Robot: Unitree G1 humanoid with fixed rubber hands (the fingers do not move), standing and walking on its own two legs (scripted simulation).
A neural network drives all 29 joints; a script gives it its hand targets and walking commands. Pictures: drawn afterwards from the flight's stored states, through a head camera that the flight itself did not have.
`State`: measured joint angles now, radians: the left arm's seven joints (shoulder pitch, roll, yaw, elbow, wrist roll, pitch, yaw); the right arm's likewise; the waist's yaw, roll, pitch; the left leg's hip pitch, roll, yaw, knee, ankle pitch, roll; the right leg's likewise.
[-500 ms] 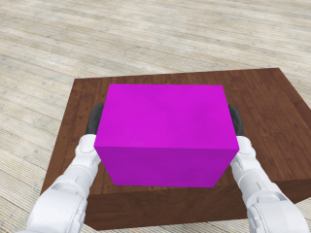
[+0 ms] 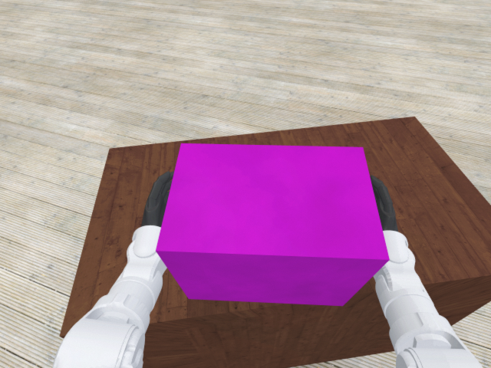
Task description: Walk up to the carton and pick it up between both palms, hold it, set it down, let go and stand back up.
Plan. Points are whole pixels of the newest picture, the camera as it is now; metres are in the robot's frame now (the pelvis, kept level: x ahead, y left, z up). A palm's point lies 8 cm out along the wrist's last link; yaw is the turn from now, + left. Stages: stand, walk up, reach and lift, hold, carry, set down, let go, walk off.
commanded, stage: reach and lift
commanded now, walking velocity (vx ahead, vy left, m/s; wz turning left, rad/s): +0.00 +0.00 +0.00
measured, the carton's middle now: (267, 230) +0.35 -0.08 +0.03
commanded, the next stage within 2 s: none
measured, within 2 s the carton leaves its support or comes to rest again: neither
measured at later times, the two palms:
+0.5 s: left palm (136, 220) +0.38 +0.14 +0.07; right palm (366, 203) +0.34 -0.25 +0.07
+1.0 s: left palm (102, 199) +0.36 +0.16 +0.15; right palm (363, 177) +0.34 -0.23 +0.14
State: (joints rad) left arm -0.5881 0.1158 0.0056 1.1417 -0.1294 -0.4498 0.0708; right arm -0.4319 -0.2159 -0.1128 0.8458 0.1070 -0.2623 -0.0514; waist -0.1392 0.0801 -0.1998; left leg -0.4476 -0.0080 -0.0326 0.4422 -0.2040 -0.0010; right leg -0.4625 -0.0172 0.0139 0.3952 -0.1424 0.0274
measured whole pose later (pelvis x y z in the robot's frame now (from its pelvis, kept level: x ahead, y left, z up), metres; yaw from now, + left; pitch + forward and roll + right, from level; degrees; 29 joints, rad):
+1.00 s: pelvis +0.01 -0.01 +0.01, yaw +1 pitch +1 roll -1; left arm -0.43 0.09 0.18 0.27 0.00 0.42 0.02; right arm -0.45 -0.20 -0.10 0.47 0.21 0.30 -0.09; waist -0.09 -0.01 -0.11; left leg -0.17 0.00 -0.07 0.36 -0.20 -0.01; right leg -0.16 0.00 0.00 0.28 -0.13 0.02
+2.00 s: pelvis +0.00 -0.01 +0.01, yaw +2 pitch -1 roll -1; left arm -0.54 0.11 0.28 0.23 0.03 0.58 -0.03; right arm -0.61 -0.19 -0.12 0.46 0.23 0.46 -0.12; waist -0.06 -0.01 -0.11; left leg -0.16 0.01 -0.08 0.37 -0.20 -0.02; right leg -0.14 0.01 -0.01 0.28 -0.13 0.01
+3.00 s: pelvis +0.00 -0.01 +0.01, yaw +1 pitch -2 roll -1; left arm -0.59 0.09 0.32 0.18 0.09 0.72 -0.04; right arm -0.67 -0.21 -0.12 0.49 0.26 0.54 -0.11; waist -0.05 -0.01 -0.15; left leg -0.14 0.01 -0.07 0.37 -0.19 -0.02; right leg -0.13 0.01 0.01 0.28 -0.12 0.01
